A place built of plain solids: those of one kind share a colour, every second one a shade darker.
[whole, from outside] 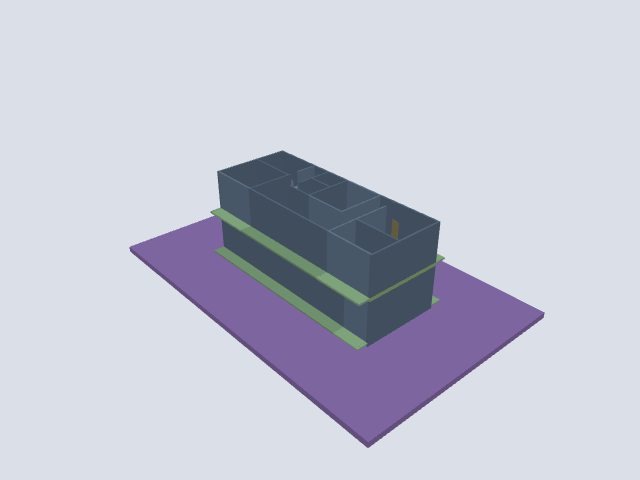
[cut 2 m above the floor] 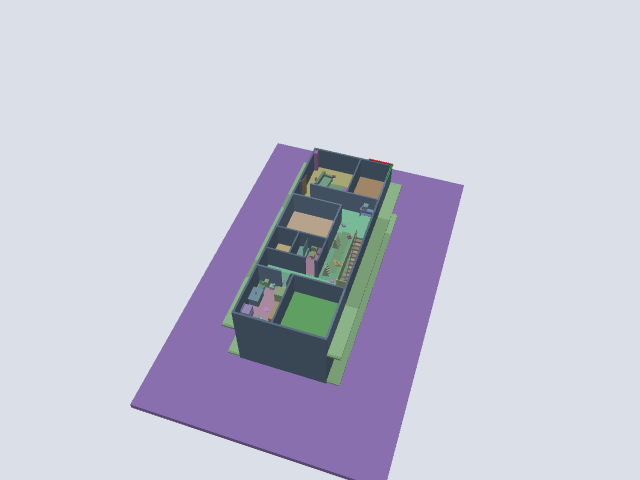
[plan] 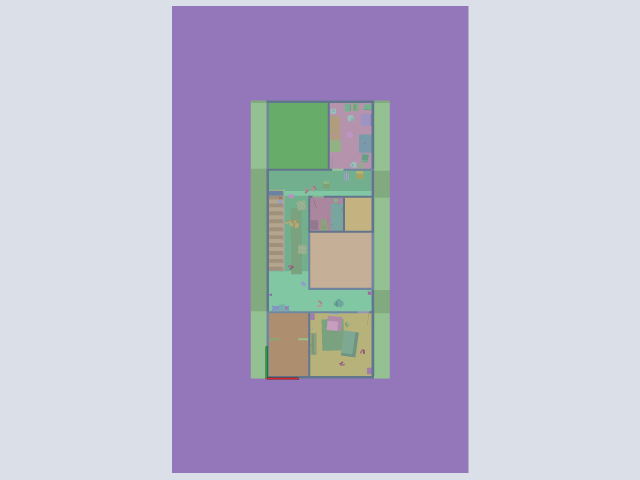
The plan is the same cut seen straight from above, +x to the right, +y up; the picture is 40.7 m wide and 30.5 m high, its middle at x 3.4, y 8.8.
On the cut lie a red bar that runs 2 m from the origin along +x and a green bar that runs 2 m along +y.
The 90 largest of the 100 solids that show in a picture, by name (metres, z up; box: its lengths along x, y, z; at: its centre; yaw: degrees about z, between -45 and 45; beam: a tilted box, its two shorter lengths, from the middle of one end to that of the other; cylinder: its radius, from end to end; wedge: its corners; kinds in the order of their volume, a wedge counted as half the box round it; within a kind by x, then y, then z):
{
 "under_1": {"box": [18.84, 29.67, 0.5], "at": [3.42, 8.83, -0.6]},
 "wall_1": {"box": [0.16, 2.27, 3.82], "at": [0.08, 1.29, 1.59]},
 "wall_2": {"box": [0.16, 3.98, 3.34], "at": [0.08, 2.15, 5.47]},
 "wall_3": {"box": [0.16, 8.93, 3.34], "at": [0.08, 8.73, 5.47]},
 "wall_4": {"box": [0.16, 14.95, 3.82], "at": [0.08, 10.03, 1.59]},
 "wall_5": {"box": [0.16, 4.18, 3.34], "at": [0.08, 15.42, 5.47]},
 "wall_6": {"box": [4.17, 0.13, 3.34], "at": [2.08, 13.26, 5.47]},
 "wall_7": {"box": [0.13, 3.98, 3.34], "at": [2.71, 2.15, 5.47]},
 "wall_8": {"box": [0.13, 3.5, 3.34], "at": [2.71, 7.51, 5.47]},
 "wall_9": {"box": [0.13, 2.09, 7.46], "at": [2.71, 10.43, 3.41]},
 "wall_10": {"box": [0.28, 0.13, 7.46], "at": [2.79, 11.54, 3.41]},
 "wall_11": {"box": [5.8, 0.13, 3.34], "at": [2.9, 4.21, 5.47]},
 "wall_12": {"box": [6.84, 0.16, 7.46], "at": [3.42, 0.08, 3.41]},
 "wall_13": {"box": [6.84, 0.16, 7.46], "at": [3.42, 17.59, 3.41]},
 "wall_14": {"box": [0.13, 4.18, 3.34], "at": [3.96, 15.42, 5.47]},
 "wall_15": {"box": [4.19, 0.13, 3.34], "at": [4.75, 5.7, 5.47]},
 "wall_16": {"box": [4.19, 0.13, 7.46], "at": [4.75, 9.32, 3.41]},
 "wall_17": {"box": [0.13, 2.09, 7.46], "at": [4.92, 10.43, 3.41]},
 "wall_18": {"box": [3.2, 0.13, 7.46], "at": [5.24, 11.54, 3.41]},
 "wall_19": {"box": [1.94, 0.13, 3.34], "at": [5.87, 13.26, 5.47]},
 "wall_20": {"box": [0.31, 0.13, 3.34], "at": [6.68, 4.21, 5.47]},
 "wall_21": {"box": [0.16, 3.98, 7.46], "at": [6.76, 2.15, 3.41]},
 "wall_22": {"box": [0.16, 1.36, 3.34], "at": [6.76, 4.95, 5.47]},
 "wall_23": {"box": [0.16, 3.5, 3.34], "at": [6.76, 7.51, 5.47]},
 "wall_24": {"box": [0.16, 2.09, 7.46], "at": [6.76, 10.43, 3.41]},
 "wall_25": {"box": [0.16, 1.59, 7.46], "at": [6.76, 12.4, 3.41]},
 "wall_26": {"box": [0.16, 4.18, 7.46], "at": [6.76, 15.42, 3.41]},
 "stair_1": {"box": [0.9, 0.28, 3.91], "at": [0.61, 6.96, 1.66]},
 "stair_2": {"box": [0.9, 0.53, 3.72], "at": [0.61, 7.08, 1.56]},
 "stair_3": {"box": [0.9, 0.78, 3.53], "at": [0.61, 7.21, 1.47]},
 "stair_4": {"box": [0.9, 1.03, 3.34], "at": [0.61, 7.34, 1.37]},
 "stair_5": {"box": [0.9, 1.28, 3.15], "at": [0.61, 7.46, 1.27]},
 "stair_6": {"box": [0.9, 1.54, 2.96], "at": [0.61, 7.59, 1.18]},
 "stair_7": {"box": [0.9, 1.79, 2.77], "at": [0.61, 7.71, 1.08]},
 "stair_8": {"box": [0.9, 2.04, 2.58], "at": [0.61, 7.84, 0.99]},
 "stair_9": {"box": [0.9, 2.29, 2.39], "at": [0.61, 7.97, 0.9]},
 "stair_10": {"box": [0.9, 2.54, 2.2], "at": [0.61, 8.09, 0.8]},
 "stair_11": {"box": [0.9, 2.8, 2.01], "at": [0.61, 8.22, 0.7]},
 "stair_12": {"box": [0.9, 3.05, 1.82], "at": [0.61, 8.34, 0.61]},
 "stair_13": {"box": [0.9, 3.3, 1.63], "at": [0.61, 8.47, 0.52]},
 "stair_14": {"box": [0.9, 3.55, 1.44], "at": [0.61, 8.6, 0.42]},
 "stair_15": {"box": [0.9, 3.8, 1.25], "at": [0.61, 8.72, 0.33]},
 "stair_16": {"box": [0.9, 4.06, 1.06], "at": [0.61, 8.85, 0.23]},
 "stair_17": {"box": [0.9, 4.31, 0.87], "at": [0.61, 8.97, 0.14]},
 "stair_18": {"box": [0.9, 4.56, 0.68], "at": [0.61, 9.1, 0.04]},
 "stair_19": {"box": [0.9, 4.81, 0.49], "at": [0.61, 9.23, -0.06]},
 "floor_hall_1": {"box": [6.52, 1.59, 0.77], "at": [3.42, 12.4, -0.39]},
 "upper_floor_next_1": {"box": [1.0, 2.27, 0.12], "at": [-0.5, 1.29, -0.06]},
 "upper_floor_next_2": {"box": [1.0, 3.98, 0.16], "at": [-0.5, 2.15, 3.72]},
 "upper_floor_next_3": {"box": [1.0, 8.93, 0.16], "at": [-0.5, 8.73, 3.72]},
 "upper_floor_next_4": {"box": [1.0, 14.95, 0.12], "at": [-0.5, 10.03, -0.06]},
 "upper_floor_next_5": {"box": [1.0, 4.18, 0.16], "at": [-0.5, 15.42, 3.72]},
 "upper_floor_next_6": {"box": [1.0, 3.98, 0.16], "at": [7.34, 2.15, 3.72]},
 "upper_floor_next_7": {"box": [1.0, 1.36, 0.16], "at": [7.34, 4.95, 3.72]},
 "upper_floor_next_8": {"box": [1.0, 3.5, 0.16], "at": [7.34, 7.51, 3.72]},
 "upper_floor_next_9": {"box": [1.0, 2.09, 0.16], "at": [7.34, 10.43, 3.72]},
 "upper_floor_next_10": {"box": [1.0, 1.59, 0.16], "at": [7.34, 12.4, 3.72]},
 "upper_floor_next_11": {"box": [1.0, 4.18, 0.12], "at": [7.34, 15.42, -0.06]},
 "upper_floor_next_12": {"box": [1.0, 4.18, 0.16], "at": [7.34, 15.42, 3.72]},
 "upper_floor_landing_1": {"box": [2.49, 1.19, 0.16], "at": [1.41, 6.22, 3.72]},
 "upper_floor_landing_2": {"box": [1.59, 4.79, 0.16], "at": [1.85, 9.21, 3.72]},
 "upper_floor_landing_3": {"box": [6.52, 1.36, 0.16], "at": [3.42, 4.95, 3.72]},
 "upper_floor_landing_4": {"box": [6.52, 1.29, 0.16], "at": [3.42, 12.55, 3.72]},
 "upper_floor_landing_5": {"box": [5.62, 0.3, 0.16], "at": [3.87, 11.76, 3.72]},
 "upper_floor_varanda_1": {"box": [3.73, 4.18, 0.16], "at": [2.02, 15.42, 3.72]},
 "upper_floor_sala_1": {"box": [3.9, 3.98, 0.16], "at": [4.73, 2.15, 3.72]},
 "upper_floor_alc_1": {"box": [3.9, 3.5, 0.16], "at": [4.73, 7.51, 3.72]},
 "upper_floor_kitchen_1": {"box": [2.66, 4.18, 0.16], "at": [5.35, 15.42, 3.72]},
 "upper_floor_front_1": {"box": [2.49, 3.98, 0.16], "at": [1.41, 2.15, 3.72]},
 "wall_band_1": {"box": [0.16, 14.95, 0.31], "at": [0.08, 10.03, 3.65]},
 "wall_band_2": {"box": [6.84, 0.16, 0.31], "at": [3.42, 0.08, 3.65]},
 "fridge_1": {"box": [0.7, 0.75, 1.72], "at": [4.38, 14.77, 4.66]},
 "upper_floor_bath_1": {"box": [2.08, 2.09, 0.16], "at": [3.82, 10.43, 3.72]},
 "rug_1": {"box": [0.7, 4.2, 0.08], "at": [1.85, 7.88, -0.03], "yaw": 0.9},
 "rug_2": {"box": [0.7, 4.2, 0.08], "at": [1.9, 8.72, 3.77], "yaw": 0.4},
 "rug_3": {"box": [1.4, 2.0, 0.08], "at": [4.22, 2.77, 3.77], "yaw": 1.4},
 "sofa_1": {"box": [0.93, 1.6, 0.34], "at": [5.29, 2.19, 4.08], "yaw": -8.0},
 "sofa_2": {"box": [0.23, 1.6, 0.39], "at": [5.65, 2.14, 4.45], "yaw": -8.0},
 "upper_floor_cup_1": {"box": [1.69, 2.09, 0.16], "at": [5.83, 10.43, 3.72]},
 "kitchen_table_1": {"box": [0.71, 1.06, 0.72], "at": [6.27, 14.92, 4.16]},
 "bathtub_1": {"box": [0.76, 1.7, 0.41], "at": [4.47, 10.26, 4.0]},
 "range_flat_1": {"box": [0.65, 0.76, 0.94], "at": [6.35, 16.43, 4.27]},
 "stair_guard_1": {"box": [0.9, 0.08, 0.9], "at": [0.61, 11.95, 4.25]},
 "stair_guard_2": {"box": [0.08, 5.09, 0.9], "at": [1.1, 9.36, 4.25]},
 "armchair_club_1": {"box": [0.92, 0.9, 0.35], "at": [4.32, 3.49, 4.04], "yaw": -4.9},
 "armchair_club_2": {"box": [0.92, 0.33, 0.38], "at": [4.34, 3.78, 4.41], "yaw": -4.9},
 "billy_1": {"box": [0.28, 0.42, 2.02], "at": [6.53, 0.48, 4.81]},
 "kitchen_bin_1": {"box": [0.31, 0.31, 0.65], "at": [6.0, 13.5, 4.12]},
 "pedestal_basin_1": {"box": [0.48, 0.6, 0.2], "at": [3.04, 9.76, 4.57]},
 "recycling_tote_1": {"box": [0.37, 0.5, 0.29], "at": [5.67, 17.25, 3.94]}
}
